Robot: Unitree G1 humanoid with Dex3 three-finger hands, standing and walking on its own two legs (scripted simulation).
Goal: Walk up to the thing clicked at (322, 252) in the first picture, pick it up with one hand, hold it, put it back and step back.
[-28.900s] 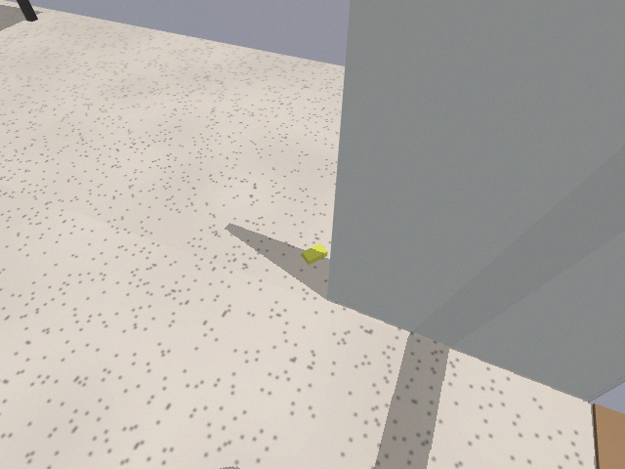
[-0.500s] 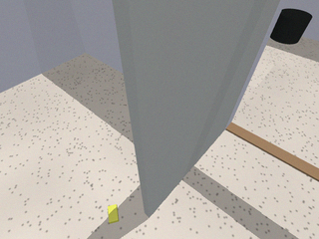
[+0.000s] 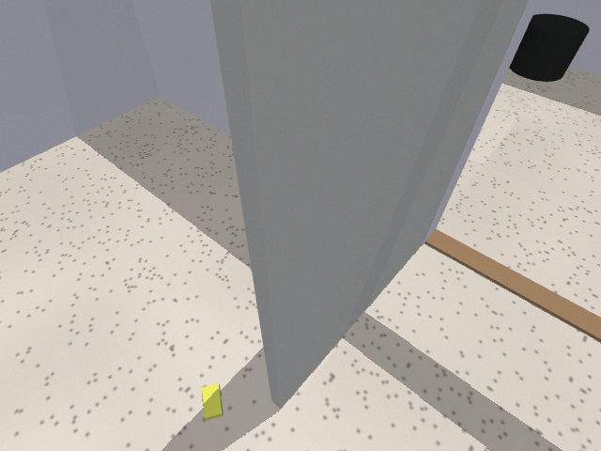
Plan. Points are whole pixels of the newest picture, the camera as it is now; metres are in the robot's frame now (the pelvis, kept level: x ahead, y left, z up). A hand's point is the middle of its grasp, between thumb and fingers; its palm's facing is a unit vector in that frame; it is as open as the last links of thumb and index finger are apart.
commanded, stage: stand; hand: left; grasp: from above
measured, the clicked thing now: (212, 401) +0.40 +0.27 -0.77
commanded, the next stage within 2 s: rise first in 0.68 s
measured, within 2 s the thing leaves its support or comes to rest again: neither
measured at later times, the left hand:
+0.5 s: hand out of the picture +0.07 +0.25 -0.16, palm faces -0.03 -0.94 -0.34, open 7.4 cm
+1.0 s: hand out of the picture +0.14 +0.25 -0.17, palm faces +0.00 -0.94 -0.33, open 8.6 cm
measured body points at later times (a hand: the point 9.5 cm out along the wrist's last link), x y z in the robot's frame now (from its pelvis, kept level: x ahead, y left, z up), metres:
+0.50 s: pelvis +0.00 +0.00 +0.00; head +0.01 +0.00 +0.45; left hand +0.07 +0.30 -0.13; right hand +0.07 -0.30 -0.13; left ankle -0.02 +0.13 -0.75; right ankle -0.01 -0.14 -0.75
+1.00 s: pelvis -0.02 +0.00 -0.02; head +0.04 +0.01 +0.43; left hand +0.14 +0.30 -0.15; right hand +0.08 -0.27 -0.14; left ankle -0.02 +0.13 -0.75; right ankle -0.01 -0.14 -0.75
